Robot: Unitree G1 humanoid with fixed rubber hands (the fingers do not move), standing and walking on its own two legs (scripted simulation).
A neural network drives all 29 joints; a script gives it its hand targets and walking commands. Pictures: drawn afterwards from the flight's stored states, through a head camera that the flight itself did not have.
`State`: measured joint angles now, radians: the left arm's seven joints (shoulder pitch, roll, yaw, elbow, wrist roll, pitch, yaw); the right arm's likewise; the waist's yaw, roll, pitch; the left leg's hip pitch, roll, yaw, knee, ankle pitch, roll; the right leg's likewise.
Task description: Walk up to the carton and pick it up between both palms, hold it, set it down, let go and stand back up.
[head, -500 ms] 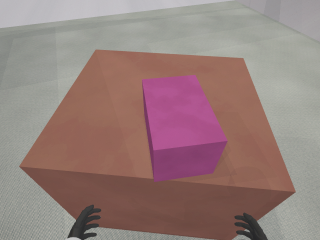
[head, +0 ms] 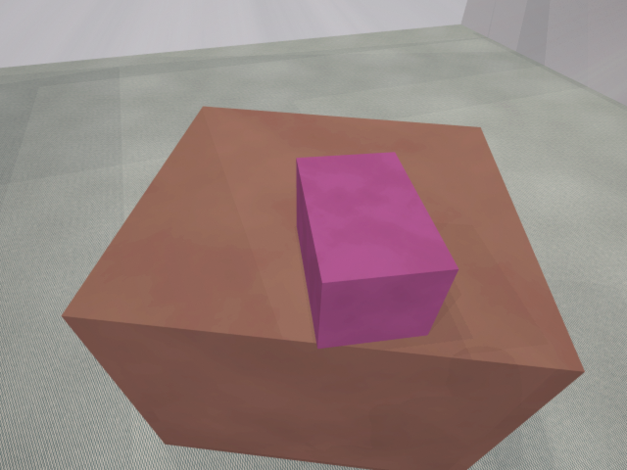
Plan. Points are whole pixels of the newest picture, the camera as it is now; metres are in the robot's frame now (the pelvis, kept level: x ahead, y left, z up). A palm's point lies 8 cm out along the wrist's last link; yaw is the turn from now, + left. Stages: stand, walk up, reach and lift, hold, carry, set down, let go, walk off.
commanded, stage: stand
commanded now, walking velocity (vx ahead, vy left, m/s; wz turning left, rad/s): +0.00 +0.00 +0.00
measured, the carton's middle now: (359, 242) +0.48 -0.06 +0.01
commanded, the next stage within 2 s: none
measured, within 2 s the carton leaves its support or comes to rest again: neither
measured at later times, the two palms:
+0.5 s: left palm out of the picture -0.04 +0.24 -0.14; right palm out of the picture -0.02 -0.24 -0.12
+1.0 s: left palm out of the picture -0.01 +0.22 -0.14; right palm out of the picture -0.01 -0.24 -0.13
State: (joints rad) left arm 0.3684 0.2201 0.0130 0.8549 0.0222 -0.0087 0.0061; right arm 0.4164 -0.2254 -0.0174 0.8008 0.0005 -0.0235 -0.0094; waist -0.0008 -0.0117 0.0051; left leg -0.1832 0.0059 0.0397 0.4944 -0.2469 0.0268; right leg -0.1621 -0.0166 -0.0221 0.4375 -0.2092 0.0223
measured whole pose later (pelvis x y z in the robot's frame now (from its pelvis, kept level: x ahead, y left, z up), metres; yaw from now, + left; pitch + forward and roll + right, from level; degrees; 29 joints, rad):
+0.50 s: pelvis -0.01 +0.01 +0.00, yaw +0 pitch -3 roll +0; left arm 0.42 0.21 0.00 0.97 0.02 -0.01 0.02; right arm 0.43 -0.21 -0.02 0.87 0.00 -0.01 -0.02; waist 0.00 -0.01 -0.01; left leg -0.22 -0.02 0.05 0.47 -0.21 0.04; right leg -0.22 -0.04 -0.01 0.46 -0.19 0.03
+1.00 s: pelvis +0.00 -0.01 +0.00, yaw +0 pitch -2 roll +0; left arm 0.37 0.18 -0.01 1.01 0.01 -0.01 0.03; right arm 0.41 -0.19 -0.01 0.94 0.00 -0.01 -0.03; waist 0.00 -0.01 0.00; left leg -0.20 0.00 0.04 0.46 -0.23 0.02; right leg -0.20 -0.02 -0.02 0.44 -0.21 0.01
